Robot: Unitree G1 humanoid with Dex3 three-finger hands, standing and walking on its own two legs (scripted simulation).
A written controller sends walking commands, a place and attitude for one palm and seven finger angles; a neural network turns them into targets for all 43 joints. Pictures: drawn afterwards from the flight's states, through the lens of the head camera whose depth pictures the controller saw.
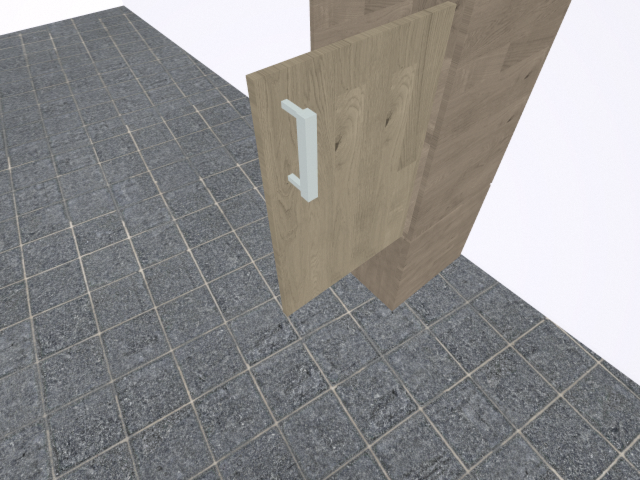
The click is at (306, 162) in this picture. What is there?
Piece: cupboard door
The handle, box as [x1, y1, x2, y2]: [281, 99, 317, 201]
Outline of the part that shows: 281,101 282,108 296,118 300,173 299,179 292,173 288,175 288,180 301,191 301,195 307,201 309,201 317,196 316,114 308,108 301,109 287,99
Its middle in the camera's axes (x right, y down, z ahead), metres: -0.03 -0.13 +0.57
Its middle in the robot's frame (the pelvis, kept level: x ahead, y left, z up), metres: +0.53 +0.06 +0.12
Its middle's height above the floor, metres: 0.90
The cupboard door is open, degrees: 90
